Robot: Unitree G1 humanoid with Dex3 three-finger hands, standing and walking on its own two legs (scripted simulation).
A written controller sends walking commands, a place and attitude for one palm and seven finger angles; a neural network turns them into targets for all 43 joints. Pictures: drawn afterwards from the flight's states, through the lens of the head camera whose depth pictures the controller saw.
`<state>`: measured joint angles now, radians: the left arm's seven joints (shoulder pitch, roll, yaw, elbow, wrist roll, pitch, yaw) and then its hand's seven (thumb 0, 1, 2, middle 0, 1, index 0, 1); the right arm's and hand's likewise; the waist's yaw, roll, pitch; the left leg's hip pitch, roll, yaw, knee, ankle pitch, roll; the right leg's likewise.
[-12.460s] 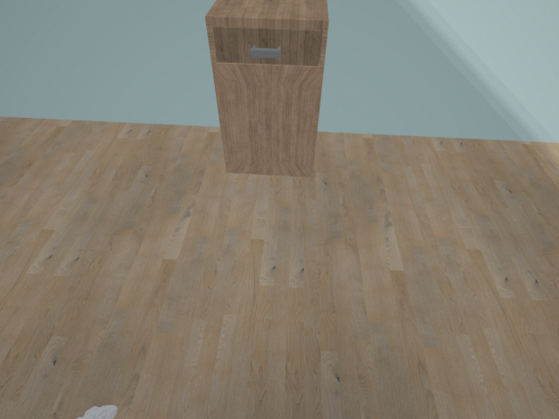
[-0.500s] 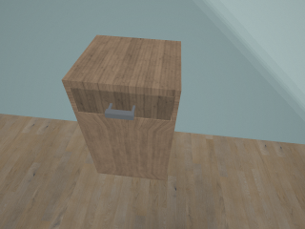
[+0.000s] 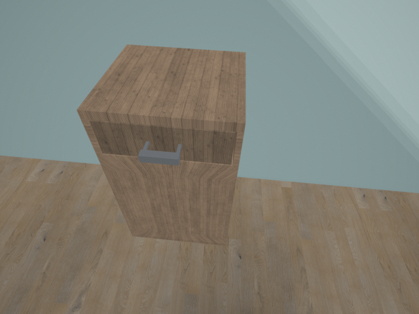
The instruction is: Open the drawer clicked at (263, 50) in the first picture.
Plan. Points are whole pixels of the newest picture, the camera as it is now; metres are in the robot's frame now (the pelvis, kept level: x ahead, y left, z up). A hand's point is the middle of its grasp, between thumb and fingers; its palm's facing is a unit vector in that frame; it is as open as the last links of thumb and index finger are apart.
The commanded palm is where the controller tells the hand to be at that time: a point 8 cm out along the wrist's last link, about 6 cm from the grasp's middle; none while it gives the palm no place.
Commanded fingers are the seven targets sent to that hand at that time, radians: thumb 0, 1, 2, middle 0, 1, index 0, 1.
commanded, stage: look again from close up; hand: left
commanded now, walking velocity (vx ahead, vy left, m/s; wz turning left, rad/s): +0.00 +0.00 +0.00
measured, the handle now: (161, 151) +0.57 +0.18 -0.08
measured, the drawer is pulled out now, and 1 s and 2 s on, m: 0.00 0.00 0.00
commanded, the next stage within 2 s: raise the hand with hooked fingers in 0.08 s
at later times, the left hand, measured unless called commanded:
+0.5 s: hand (141, 258) +0.23 +0.15 -0.03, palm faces -0.02 -0.50 -0.87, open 8.0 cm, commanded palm +0.15 +0.20 -0.03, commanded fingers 0.00 0.50 0.73 -0.23 -0.56 -0.23 -0.56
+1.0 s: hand (130, 237) +0.27 +0.18 -0.02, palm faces +0.03 -0.12 -0.99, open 10.9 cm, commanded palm +0.23 +0.19 +0.04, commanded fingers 0.00 -0.08 0.48 -0.27 -0.93 -0.27 -0.93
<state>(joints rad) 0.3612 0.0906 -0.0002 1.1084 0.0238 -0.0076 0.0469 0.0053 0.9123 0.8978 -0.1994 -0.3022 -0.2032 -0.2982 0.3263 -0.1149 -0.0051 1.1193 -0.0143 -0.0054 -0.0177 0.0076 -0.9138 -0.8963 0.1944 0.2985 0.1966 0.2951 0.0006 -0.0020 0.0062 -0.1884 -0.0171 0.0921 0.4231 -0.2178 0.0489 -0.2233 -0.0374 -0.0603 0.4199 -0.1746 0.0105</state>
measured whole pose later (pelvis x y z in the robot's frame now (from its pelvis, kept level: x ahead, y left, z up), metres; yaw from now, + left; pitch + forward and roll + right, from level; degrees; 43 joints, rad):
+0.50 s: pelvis +0.01 -0.01 -0.02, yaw -2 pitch +4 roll +2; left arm 0.37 0.23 -0.13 0.04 0.71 0.02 0.35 0.03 0.75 0.82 -0.21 -0.42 -0.21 -0.42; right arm 0.18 -0.29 -0.04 0.62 -0.03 -0.16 -0.02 0.03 -0.92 -0.90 0.19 0.30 0.20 0.30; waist -0.02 0.06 -0.09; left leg -0.38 -0.01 0.13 0.65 -0.35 0.04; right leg -0.46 -0.03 0.00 0.72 -0.33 -0.01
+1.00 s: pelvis +0.04 -0.04 -0.04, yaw -2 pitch +11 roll +2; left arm 0.36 0.36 -0.02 -0.11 1.00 -0.04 0.35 0.00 0.14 0.57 -0.27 -0.79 -0.28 -0.79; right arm 0.10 -0.18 0.04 0.54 -0.06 0.10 0.05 0.01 -0.91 -0.90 0.20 0.30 0.20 0.30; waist 0.09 0.03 -0.10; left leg -0.55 0.01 0.05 0.80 -0.45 -0.02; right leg -0.63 0.01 -0.02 0.87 -0.43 -0.05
